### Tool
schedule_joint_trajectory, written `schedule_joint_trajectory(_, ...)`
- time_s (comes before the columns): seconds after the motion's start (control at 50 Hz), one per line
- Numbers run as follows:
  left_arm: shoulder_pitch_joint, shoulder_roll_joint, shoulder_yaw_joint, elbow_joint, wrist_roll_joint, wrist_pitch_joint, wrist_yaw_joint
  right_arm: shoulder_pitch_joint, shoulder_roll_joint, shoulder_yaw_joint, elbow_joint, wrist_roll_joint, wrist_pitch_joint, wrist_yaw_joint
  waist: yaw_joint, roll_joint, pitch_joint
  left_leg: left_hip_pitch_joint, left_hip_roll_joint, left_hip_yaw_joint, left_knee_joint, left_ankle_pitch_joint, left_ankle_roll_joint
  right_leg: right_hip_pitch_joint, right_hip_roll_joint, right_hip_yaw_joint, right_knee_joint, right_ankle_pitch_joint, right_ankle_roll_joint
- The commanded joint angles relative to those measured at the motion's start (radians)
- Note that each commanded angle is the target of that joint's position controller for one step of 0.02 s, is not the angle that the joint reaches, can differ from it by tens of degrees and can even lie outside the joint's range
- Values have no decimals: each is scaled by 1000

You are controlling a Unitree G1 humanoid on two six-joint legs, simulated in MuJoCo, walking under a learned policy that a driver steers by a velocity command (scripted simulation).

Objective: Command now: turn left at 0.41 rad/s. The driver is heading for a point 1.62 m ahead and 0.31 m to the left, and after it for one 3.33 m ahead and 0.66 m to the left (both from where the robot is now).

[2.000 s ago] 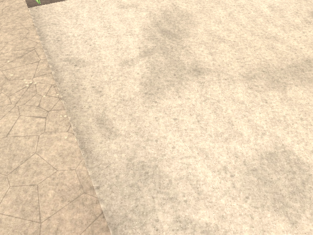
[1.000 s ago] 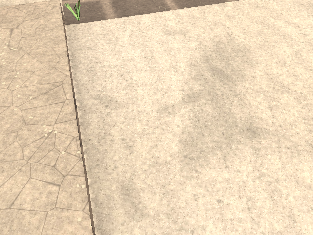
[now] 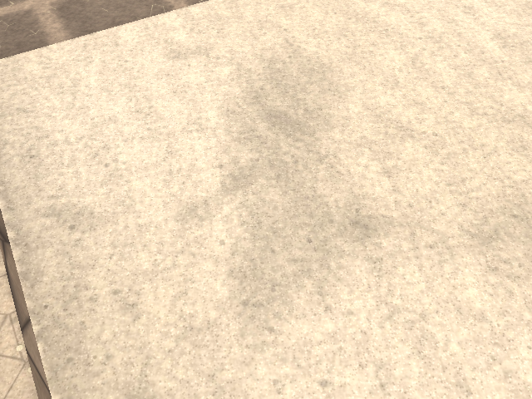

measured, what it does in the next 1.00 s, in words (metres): steps on the spot, turning left: left foot, then right foot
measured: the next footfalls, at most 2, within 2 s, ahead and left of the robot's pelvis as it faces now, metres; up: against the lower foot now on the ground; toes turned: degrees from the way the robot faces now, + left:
left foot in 0.26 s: +0.06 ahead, +0.14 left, +0.00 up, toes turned +12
right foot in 0.80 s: +0.14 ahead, -0.07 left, +0.00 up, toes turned +29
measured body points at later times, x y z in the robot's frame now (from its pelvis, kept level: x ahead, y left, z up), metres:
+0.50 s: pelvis +0.01 +0.06 +0.02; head +0.05 +0.10 +0.46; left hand +0.11 +0.37 -0.09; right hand +0.24 -0.17 -0.06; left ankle +0.02 +0.13 -0.73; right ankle +0.07 -0.12 -0.64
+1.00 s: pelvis +0.06 +0.02 +0.01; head +0.08 +0.02 +0.46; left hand +0.10 +0.31 -0.08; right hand +0.29 -0.17 -0.10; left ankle +0.02 +0.13 -0.73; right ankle +0.11 -0.09 -0.73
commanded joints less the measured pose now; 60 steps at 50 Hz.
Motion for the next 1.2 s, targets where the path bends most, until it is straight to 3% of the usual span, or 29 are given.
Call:
schedule_joint_trajectory(0.02,-6,153,44,-81,-1,-16,16,-48,-103,-30,-100,-7,-9,9,0,-246,-79,-167,8,87,193,-178,15,140,-364,341,-206,375,-209)
schedule_joint_trajectory(0.06,-8,158,39,-91,-6,-28,28,-79,-119,-42,-116,-10,2,15,13,-159,-55,-246,71,98,425,-357,-7,157,-445,361,-203,577,-265)
schedule_joint_trajectory(0.1,-49,186,46,-87,-21,-26,29,-75,-87,-30,-116,2,17,16,2,-119,-26,-247,106,117,376,-287,-23,154,-381,237,-197,580,-209)
schedule_joint_trajectory(0.14,-65,204,51,-80,-21,-11,26,-70,-64,-17,-121,6,24,24,10,-157,-38,-135,96,179,274,-220,-28,106,-321,117,-191,580,-170)
schedule_joint_trajectory(0.2,-51,207,50,-62,-39,-4,22,-27,-92,-31,-123,8,27,34,-1,-197,-80,18,53,243,58,-123,-17,110,-302,35,-131,508,-131)
schedule_joint_trajectory(0.22,-48,201,47,-57,-48,-6,21,18,-96,-38,-108,3,27,32,-22,-181,-100,105,21,266,-53,-39,-3,95,-288,3,-71,474,-105)
schedule_joint_trajectory(0.24,0,175,41,-40,-45,-12,15,66,-127,-54,-99,-4,25,23,-34,-116,-121,227,12,222,-150,96,25,36,-247,-55,53,404,-50)
schedule_joint_trajectory(0.26,11,125,27,-70,-9,-17,14,106,-253,-87,-121,-7,19,8,-24,139,-140,407,223,-131,-209,463,118,-209,-146,-138,360,78,56)
schedule_joint_trajectory(0.28,-70,93,9,-124,7,-22,18,126,-305,-83,-140,-45,3,14,-49,275,-201,439,440,-493,-259,689,349,-422,-9,3,600,-382,105)
schedule_joint_trajectory(0.3,-96,140,18,-119,-15,-22,17,132,-266,-70,-138,-61,-16,20,-80,129,-239,416,446,-454,-277,590,388,-439,-36,105,716,-369,107)
schedule_joint_trajectory(0.32,-99,157,22,-107,-23,-19,20,84,-230,-58,-130,-46,-26,17,-52,75,-175,373,386,-353,-264,503,334,-462,-56,106,729,-282,98)
schedule_joint_trajectory(0.34,-92,164,28,-87,-12,-15,29,44,-203,-52,-128,-22,-25,9,-34,17,-145,342,329,-288,-261,403,269,-471,-74,104,687,-189,94)
schedule_joint_trajectory(0.36,-95,173,34,-83,-2,-10,39,15,-192,-48,-130,-8,-16,-1,-19,14,-129,303,297,-253,-262,376,230,-454,-88,114,637,-120,95)
schedule_joint_trajectory(0.44,-86,133,24,-71,-11,-7,31,17,-190,-42,-127,-16,0,-26,-5,40,-155,262,232,-208,-277,355,203,-384,-50,104,581,3,108)
schedule_joint_trajectory(0.56,-153,120,12,-76,-13,-16,31,47,-197,-45,-121,-13,15,-46,-30,84,-127,267,205,-293,-287,141,187,-381,-37,139,358,43,120)
schedule_joint_trajectory(0.7,-147,121,0,-58,-24,-39,5,41,-177,-28,-120,-28,32,-34,-51,115,-130,217,197,-325,-234,243,208,-187,-37,100,159,-12,95)
schedule_joint_trajectory(0.76,-96,107,-3,-39,-26,-49,-13,16,-154,-13,-120,-20,35,-28,-10,103,-121,201,169,-322,-191,322,184,-38,-26,69,-87,96,60)
schedule_joint_trajectory(0.78,-71,101,-6,-28,-16,-53,-19,29,-118,1,-112,-19,31,-29,7,81,-124,174,147,-289,-179,278,143,61,-54,82,-222,242,40)
schedule_joint_trajectory(0.8,-65,135,-6,-33,4,-55,-19,101,-69,15,-95,-40,20,-28,-27,-9,-153,127,101,-217,-121,119,79,172,-169,184,-237,436,0)
schedule_joint_trajectory(0.82,-137,163,-10,-44,20,-53,-20,204,-57,16,-68,-52,4,-21,-127,-196,-143,94,10,-80,-86,-128,20,165,-257,284,-197,622,-89)
schedule_joint_trajectory(0.84,-163,91,-28,-43,20,-50,-26,180,-84,12,-60,-62,-5,-17,-110,-225,-134,173,38,-45,-141,-127,-21,65,-260,303,-216,490,-138)
schedule_joint_trajectory(0.86,-157,87,-27,-44,5,-49,-32,123,-112,4,-59,-62,-9,-15,-73,-189,-104,201,35,-30,-158,-59,-37,43,-191,264,-214,343,-103)
schedule_joint_trajectory(0.88,-126,118,-18,-40,-6,-47,-34,73,-119,-3,-63,-59,-9,-16,-43,-159,-87,206,26,-14,-146,-27,-37,31,-156,244,-214,252,-71)
schedule_joint_trajectory(0.94,-121,179,-3,-59,-25,-49,-23,48,-112,-9,-83,-48,-5,-22,-41,-179,-31,184,28,13,-130,9,-24,-4,-154,281,-218,217,-67)
schedule_joint_trajectory(1.04,-99,189,9,-98,-40,-24,-8,57,-96,-23,-81,-41,-21,-31,-23,-153,-69,161,23,63,-82,42,-29,39,-149,364,-160,333,-111)
schedule_joint_trajectory(1.1,-102,193,15,-122,-46,-9,-8,69,-101,-34,-77,-36,-25,-26,-22,-103,-84,196,39,62,-95,74,-10,-3,-106,362,-106,323,-100)
schedule_joint_trajectory(1.16,-97,171,8,-144,-49,-1,-15,88,-144,-50,-74,-36,-19,-27,-17,47,-81,276,168,-64,-191,151,82,-139,0,237,55,183,-26)
schedule_joint_trajectory(1.18,-78,162,5,-146,-46,0,-19,101,-168,-55,-72,-39,-18,-29,-16,125,-79,311,283,-181,-234,242,160,-206,36,178,154,75,6)
schedule_joint_trajectory(1.2,-66,168,9,-141,-42,1,-25,81,-169,-51,-82,-40,-20,-35,-17,191,-85,318,408,-282,-256,374,252,-255,36,124,318,-185,28)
